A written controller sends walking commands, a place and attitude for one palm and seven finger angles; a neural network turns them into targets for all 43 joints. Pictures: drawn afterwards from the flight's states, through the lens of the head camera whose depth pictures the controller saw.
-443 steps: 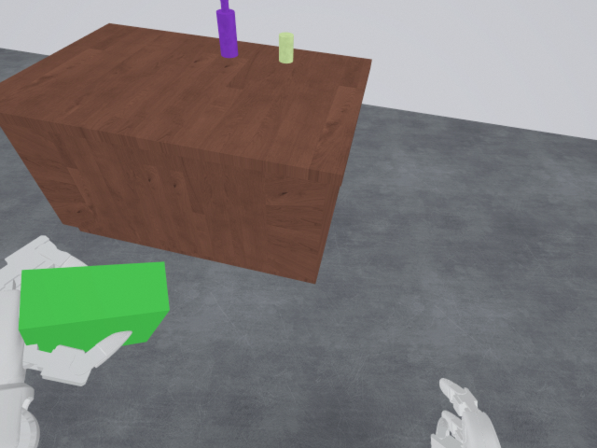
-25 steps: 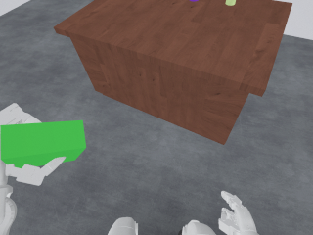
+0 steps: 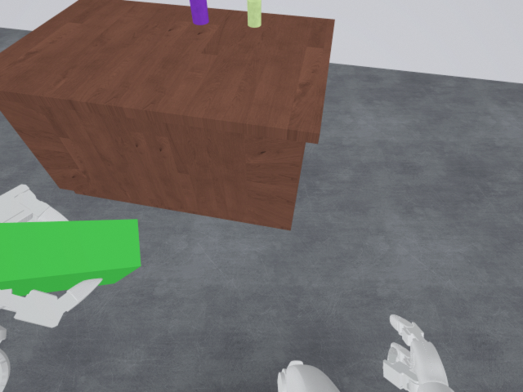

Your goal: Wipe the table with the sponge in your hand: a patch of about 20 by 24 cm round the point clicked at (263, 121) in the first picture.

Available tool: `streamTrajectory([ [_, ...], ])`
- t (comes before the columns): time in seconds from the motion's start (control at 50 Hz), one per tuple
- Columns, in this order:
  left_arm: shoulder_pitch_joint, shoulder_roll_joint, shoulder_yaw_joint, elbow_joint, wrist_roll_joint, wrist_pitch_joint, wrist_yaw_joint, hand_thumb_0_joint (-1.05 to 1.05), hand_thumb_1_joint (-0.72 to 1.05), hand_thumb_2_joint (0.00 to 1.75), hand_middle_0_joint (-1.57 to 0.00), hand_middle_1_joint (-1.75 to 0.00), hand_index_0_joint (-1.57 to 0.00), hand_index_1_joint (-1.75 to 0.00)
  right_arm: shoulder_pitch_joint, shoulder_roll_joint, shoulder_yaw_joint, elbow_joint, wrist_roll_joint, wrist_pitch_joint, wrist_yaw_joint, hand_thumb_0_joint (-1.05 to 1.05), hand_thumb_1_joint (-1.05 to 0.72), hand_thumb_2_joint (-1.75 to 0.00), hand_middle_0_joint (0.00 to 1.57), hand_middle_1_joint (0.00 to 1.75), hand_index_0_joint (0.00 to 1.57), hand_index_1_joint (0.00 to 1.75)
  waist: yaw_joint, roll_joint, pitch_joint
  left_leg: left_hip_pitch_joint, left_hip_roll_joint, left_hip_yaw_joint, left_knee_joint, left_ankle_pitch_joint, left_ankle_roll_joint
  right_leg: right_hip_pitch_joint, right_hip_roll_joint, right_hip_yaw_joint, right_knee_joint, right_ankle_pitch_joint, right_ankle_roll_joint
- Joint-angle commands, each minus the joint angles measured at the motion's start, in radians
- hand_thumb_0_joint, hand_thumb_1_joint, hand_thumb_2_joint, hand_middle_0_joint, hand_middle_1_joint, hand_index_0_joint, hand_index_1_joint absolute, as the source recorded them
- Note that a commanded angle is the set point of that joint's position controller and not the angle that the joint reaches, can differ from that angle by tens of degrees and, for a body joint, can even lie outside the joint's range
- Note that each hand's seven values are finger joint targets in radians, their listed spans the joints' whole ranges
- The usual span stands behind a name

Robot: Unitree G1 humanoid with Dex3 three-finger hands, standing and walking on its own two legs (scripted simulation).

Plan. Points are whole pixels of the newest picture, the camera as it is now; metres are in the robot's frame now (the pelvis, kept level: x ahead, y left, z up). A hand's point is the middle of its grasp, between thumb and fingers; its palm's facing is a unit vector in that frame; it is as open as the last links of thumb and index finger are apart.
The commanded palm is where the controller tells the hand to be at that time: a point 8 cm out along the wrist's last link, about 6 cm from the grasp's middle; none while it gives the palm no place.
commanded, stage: turn to face it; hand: left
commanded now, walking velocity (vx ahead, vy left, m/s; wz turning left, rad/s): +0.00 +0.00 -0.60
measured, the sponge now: (88, 258) +0.23 +0.21 +0.16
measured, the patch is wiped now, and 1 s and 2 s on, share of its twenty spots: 0.00 0.00 0.00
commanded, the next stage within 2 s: take the last steps up to it in 0.72 s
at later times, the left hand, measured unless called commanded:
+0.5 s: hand (186, 245) +0.23 +0.10 +0.19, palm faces +0.10 -0.86 -0.51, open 9.0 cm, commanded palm +0.19 +0.16 +0.19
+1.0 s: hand (272, 295) +0.19 +0.01 +0.17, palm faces -0.10 -0.84 -0.53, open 9.0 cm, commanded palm +0.16 +0.09 +0.19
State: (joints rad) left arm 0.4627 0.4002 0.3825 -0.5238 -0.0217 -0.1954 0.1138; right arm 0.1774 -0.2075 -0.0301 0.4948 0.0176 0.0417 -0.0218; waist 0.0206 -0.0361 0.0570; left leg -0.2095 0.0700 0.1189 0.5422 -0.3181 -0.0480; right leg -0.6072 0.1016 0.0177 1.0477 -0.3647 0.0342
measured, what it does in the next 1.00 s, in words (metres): walks backwards, turning right: right foot, then left foot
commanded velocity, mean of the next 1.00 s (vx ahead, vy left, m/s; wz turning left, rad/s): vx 0.06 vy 0.03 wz -0.34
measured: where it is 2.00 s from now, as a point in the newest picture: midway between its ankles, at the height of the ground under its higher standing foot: outside the picture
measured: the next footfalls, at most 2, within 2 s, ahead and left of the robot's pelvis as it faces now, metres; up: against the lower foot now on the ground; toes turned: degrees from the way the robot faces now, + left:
right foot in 0.12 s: +0.07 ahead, -0.14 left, +0.00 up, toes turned -11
left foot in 0.54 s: +0.02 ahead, +0.07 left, +0.00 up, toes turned -15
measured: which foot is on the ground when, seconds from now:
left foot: down 0.00-0.14, up 0.16-0.52, down 0.54-0.80, up 0.82-1.00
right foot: up 0.00-0.10, down 0.12-0.56, up 0.58-0.76, down 0.78-1.00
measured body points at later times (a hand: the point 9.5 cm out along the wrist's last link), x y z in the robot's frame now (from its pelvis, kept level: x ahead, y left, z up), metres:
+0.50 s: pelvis -0.05 -0.06 +0.00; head +0.00 -0.07 +0.45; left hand +0.22 +0.15 +0.21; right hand +0.04 -0.36 -0.08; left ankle -0.02 +0.08 -0.71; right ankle +0.03 -0.14 -0.73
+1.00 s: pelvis -0.11 -0.09 +0.01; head -0.08 -0.12 +0.45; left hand +0.19 +0.06 +0.20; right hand -0.09 -0.36 -0.10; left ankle -0.07 +0.04 -0.67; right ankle -0.10 -0.18 -0.73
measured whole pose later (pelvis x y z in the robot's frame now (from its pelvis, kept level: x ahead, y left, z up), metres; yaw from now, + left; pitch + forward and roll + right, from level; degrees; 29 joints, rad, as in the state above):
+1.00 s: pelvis -0.11 -0.09 +0.01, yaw -28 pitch +1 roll +2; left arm 0.55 0.40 0.38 -0.54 -0.02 -0.22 0.14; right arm 0.17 -0.20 0.01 0.61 0.01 0.01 -0.04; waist -0.05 0.01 0.08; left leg -0.44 0.04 0.07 0.99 -0.43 -0.04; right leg -0.35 0.01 -0.07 0.53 -0.19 -0.08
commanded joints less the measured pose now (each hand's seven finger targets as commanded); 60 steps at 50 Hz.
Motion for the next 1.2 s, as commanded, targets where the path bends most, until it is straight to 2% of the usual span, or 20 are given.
streamTrajectory([
  [0.0, -0.044, 0.111, 0.075, -0.19, -0.024, -0.06, 0.03, 0.0, 0.1, 1.3, -1.2, -1.6, -1.2, -1.6, -0.029, -0.129, -0.021, -0.112, 0.012, -0.086, 0.004, 0.0, -0.9, -0.9, 0.2, 0.3, 0.2, 0.3, 0.0, 0.267, -0.009, -0.051, 0.305, -0.017, -0.15, 0.296, 0.122, 0.116, -0.136, -0.064, -0.17, -0.101, 0.022],
  [0.08, -0.183, 0.129, 0.059, -0.193, -0.002, -0.048, 0.036, 0.0, 0.1, 1.3, -1.2, -1.6, -1.2, -1.6, -0.003, -0.15, -0.027, -0.1, 0.007, -0.126, 0.008, 0.0, -0.9, -0.9, 0.2, 0.3, 0.2, 0.3, -0.007, 0.197, -0.103, -0.027, 0.24, 0.041, 0.136, 0.397, 0.046, 0.43, -0.076, -0.157, -0.541, 0.156, 0.014],
  [0.1, -0.199, 0.165, 0.084, -0.177, 0.003, -0.049, 0.042, 0.0, 0.1, 1.3, -1.2, -1.6, -1.2, -1.6, -0.008, -0.128, -0.022, -0.096, 0.011, -0.129, 0.01, 0.0, -0.9, -0.9, 0.2, 0.3, 0.2, 0.3, -0.007, 0.025, -0.139, -0.105, 0.171, 0.071, 0.344, 0.244, 0.012, 0.527, -0.188, -0.009, -0.603, 0.398, -0.045],
  [0.12, -0.137, 0.213, 0.132, -0.134, 0.007, -0.049, 0.053, 0.0, 0.1, 1.3, -1.2, -1.6, -1.2, -1.6, -0.05, -0.097, -0.012, -0.114, 0.005, -0.129, 0.006, 0.0, -0.9, -0.9, 0.2, 0.3, 0.2, 0.3, 0.012, -0.217, -0.145, -0.347, 0.023, 0.037, 0.567, -0.248, -0.03, 0.607, -0.383, 0.36, -0.616, 0.814, -0.17],
  [0.16, -0.068, 0.236, 0.174, -0.204, -0.035, -0.045, 0.05, 0.0, 0.1, 1.3, -1.2, -1.6, -1.2, -1.6, -0.089, -0.093, -0.011, -0.117, 0.002, -0.097, 0.004, 0.0, -0.9, -0.9, 0.2, 0.3, 0.2, 0.3, 0.02, -0.196, -0.191, -0.332, 0.027, -0.161, 0.737, -0.257, -0.036, 0.489, -0.436, 0.498, -0.699, 0.474, -0.19],
  [0.22, 0.033, 0.211, 0.198, -0.313, -0.048, -0.073, 0.051, 0.0, 0.1, 1.3, -1.2, -1.6, -1.2, -1.6, -0.119, -0.07, 0.017, -0.096, -0.006, -0.044, 0.018, 0.0, -0.9, -0.9, 0.2, 0.3, 0.2, 0.3, 0.01, -0.007, -0.258, -0.322, 0.026, -0.147, 0.65, -0.157, -0.047, 0.529, -0.357, 0.326, -0.65, 0.392, -0.197],
  [0.38, 0.107, 0.18, 0.193, -0.217, -0.043, -0.062, 0.061, 0.0, 0.1, 1.3, -1.2, -1.6, -1.2, -1.6, -0.101, -0.098, -0.008, -0.097, -0.003, -0.019, 0.015, 0.0, -0.9, -0.9, 0.2, 0.3, 0.2, 0.3, 0.018, -0.078, -0.222, -0.149, -0.032, -0.092, 0.245, -0.168, -0.021, 0.389, -0.323, 0.41, -0.735, 0.223, -0.209],
  [0.46, 0.048, 0.16, 0.134, -0.227, -0.03, -0.054, 0.051, 0.0, 0.1, 1.3, -1.2, -1.6, -1.2, -1.6, -0.065, -0.116, -0.011, -0.101, 0.004, -0.017, 0.011, 0.0, -0.9, -0.9, 0.2, 0.3, 0.2, 0.3, -0.004, -0.054, -0.226, 0.015, -0.029, -0.08, -0.013, -0.092, 0.011, 0.321, -0.279, 0.393, -0.732, 0.138, -0.149],
  [0.52, -0.005, 0.17, 0.123, -0.267, -0.021, -0.064, 0.039, 0.0, 0.1, 1.3, -1.2, -1.6, -1.2, -1.6, -0.073, -0.156, -0.03, -0.121, -0.002, -0.032, -0.01, 0.0, -0.9, -0.9, 0.2, 0.3, 0.2, 0.3, -0.004, 0.162, -0.14, 0.152, 0.189, -0.253, -0.218, -0.083, 0.122, 0.082, -0.107, 0.256, -0.533, -0.01, -0.049],
  [0.54, 0.0, 0.18, 0.145, -0.261, -0.015, -0.068, 0.04, 0.0, 0.1, 1.3, -1.2, -1.6, -1.2, -1.6, -0.084, -0.146, -0.022, -0.12, 0.0, -0.042, -0.015, 0.0, -0.9, -0.9, 0.2, 0.3, 0.2, 0.3, 0.007, 0.326, -0.146, 0.077, 0.332, -0.349, -0.279, -0.027, 0.192, 0.076, -0.057, 0.107, -0.269, -0.077, -0.017],
  [0.56, -0.019, 0.174, 0.13, -0.264, -0.001, -0.061, 0.039, 0.0, 0.1, 1.3, -1.2, -1.6, -1.2, -1.6, -0.092, -0.117, -0.019, -0.123, -0.003, -0.056, -0.018, 0.0, -0.9, -0.9, 0.2, 0.3, 0.2, 0.3, 0.007, 0.338, -0.122, -0.07, 0.385, -0.347, -0.305, -0.015, 0.225, 0.128, -0.067, 0.045, -0.023, -0.095, -0.002],
  [0.62, -0.102, 0.155, 0.089, -0.298, 0.004, -0.055, 0.029, 0.0, 0.1, 1.3, -1.2, -1.6, -1.2, -1.6, -0.061, -0.12, -0.02, -0.1, 0.003, -0.097, -0.009, 0.0, -0.9, -0.9, 0.2, 0.3, 0.2, 0.3, 0.009, 0.258, -0.068, -0.033, 0.305, -0.102, -0.176, 0.292, 0.171, 0.1, -0.123, -0.032, -0.063, -0.086, 0.014],
  [0.74, -0.146, 0.129, 0.063, -0.192, 0.007, -0.056, 0.042, 0.0, 0.1, 1.3, -1.2, -1.6, -1.2, -1.6, -0.032, -0.135, -0.017, -0.083, 0.004, -0.147, -0.001, 0.0, -0.9, -0.9, 0.2, 0.3, 0.2, 0.3, -0.013, 0.241, -0.091, -0.084, 0.226, -0.037, 0.055, 0.335, 0.061, 0.433, -0.114, -0.135, -0.562, 0.158, -0.002],
  [0.78, -0.117, 0.195, 0.128, -0.162, 0.005, -0.069, 0.051, 0.0, 0.1, 1.3, -1.2, -1.6, -1.2, -1.6, -0.033, -0.083, -0.004, -0.088, 0.004, -0.142, -0.001, 0.0, -0.9, -0.9, 0.2, 0.3, 0.2, 0.3, -0.019, -0.119, -0.163, -0.27, 0.048, 0.033, 0.354, -0.094, -0.013, 0.564, -0.37, 0.214, -0.615, 0.679, -0.133],
  [0.8, -0.045, 0.208, 0.161, -0.13, -0.018, -0.054, 0.05, 0.0, 0.1, 1.3, -1.2, -1.6, -1.2, -1.6, -0.06, -0.098, -0.024, -0.095, 0.013, -0.134, -0.007, 0.0, -0.9, -0.9, 0.2, 0.3, 0.2, 0.3, 0.011, -0.264, -0.199, -0.292, -0.004, -0.052, 0.536, -0.271, -0.011, 0.518, -0.446, 0.378, -0.692, 0.69, -0.174],
  [0.86, 0.079, 0.197, 0.185, -0.208, -0.03, -0.063, 0.056, 0.0, 0.1, 1.3, -1.2, -1.6, -1.2, -1.6, -0.099, -0.065, 0.016, -0.06, -0.004, -0.095, -0.007, 0.0, -0.9, -0.9, 0.2, 0.3, 0.2, 0.3, -0.011, -0.055, -0.227, -0.356, 0.016, -0.137, 0.638, -0.146, -0.003, 0.536, -0.428, 0.3, -0.701, 0.395, -0.207],
  [0.92, 0.105, 0.182, 0.179, -0.206, -0.02, -0.076, 0.065, 0.0, 0.1, 1.3, -1.2, -1.6, -1.2, -1.6, -0.109, -0.076, 0.012, -0.045, -0.009, -0.084, -0.021, 0.0, -0.9, -0.9, 0.2, 0.3, 0.2, 0.3, -0.022, -0.06, -0.237, -0.292, 0.012, -0.1, 0.458, -0.11, 0.008, 0.488, -0.392, 0.199, -0.741, 0.251, -0.192],
  [1.04, 0.059, 0.161, 0.135, -0.196, -0.006, -0.088, 0.071, 0.0, 0.1, 1.3, -1.2, -1.6, -1.2, -1.6, -0.07, -0.096, -0.011, -0.034, -0.02, -0.113, -0.04, 0.0, -0.9, -0.9, 0.2, 0.3, 0.2, 0.3, -0.008, -0.063, -0.198, -0.189, -0.014, -0.045, 0.165, -0.139, 0.05, 0.436, -0.432, 0.27, -0.814, -0.079, -0.212],
  [1.12, -0.005, 0.134, 0.089, -0.193, 0.001, -0.093, 0.07, 0.0, 0.1, 1.3, -1.2, -1.6, -1.2, -1.6, -0.022, -0.105, -0.022, -0.03, -0.021, -0.133, -0.049, 0.0, -0.9, -0.9, 0.2, 0.3, 0.2, 0.3, -0.032, -0.009, -0.186, 0.034, -0.041, -0.004, -0.114, -0.065, 0.075, 0.342, -0.355, 0.166, -0.73, -0.185, -0.141],
  [1.18, -0.055, 0.116, 0.064, -0.225, 0.011, -0.11, 0.069, 0.0, 0.1, 1.3, -1.2, -1.6, -1.2, -1.6, -0.033, -0.147, -0.034, -0.045, -0.017, -0.153, -0.059, 0.0, -0.9, -0.9, 0.2, 0.3, 0.2, 0.3, -0.025, 0.315, -0.124, 0.132, 0.23, -0.341, -0.292, -0.162, 0.212, 0.117, -0.123, -0.104, -0.3, -0.145, -0.031],
])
